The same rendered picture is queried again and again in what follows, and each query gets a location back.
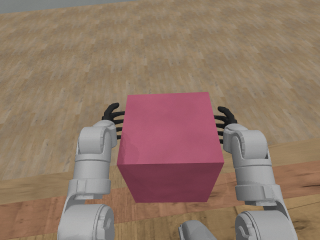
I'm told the left robot forearm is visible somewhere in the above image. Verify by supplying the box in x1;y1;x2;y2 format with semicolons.
57;120;118;240

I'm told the right robot upper arm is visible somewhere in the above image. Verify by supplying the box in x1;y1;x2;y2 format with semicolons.
235;210;297;240

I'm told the right robot forearm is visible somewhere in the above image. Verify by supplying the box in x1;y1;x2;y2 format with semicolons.
223;123;298;240

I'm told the left robot upper arm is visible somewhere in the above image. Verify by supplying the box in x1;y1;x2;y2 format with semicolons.
58;204;115;240

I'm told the robot right hand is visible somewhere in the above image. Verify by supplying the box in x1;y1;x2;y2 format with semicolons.
214;106;237;144

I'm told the carton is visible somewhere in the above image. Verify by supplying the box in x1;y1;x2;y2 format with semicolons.
116;92;225;203

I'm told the robot left hand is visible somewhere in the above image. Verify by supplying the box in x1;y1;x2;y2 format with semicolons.
101;102;125;140

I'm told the right robot thigh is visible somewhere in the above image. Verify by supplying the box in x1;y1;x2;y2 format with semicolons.
178;220;217;240

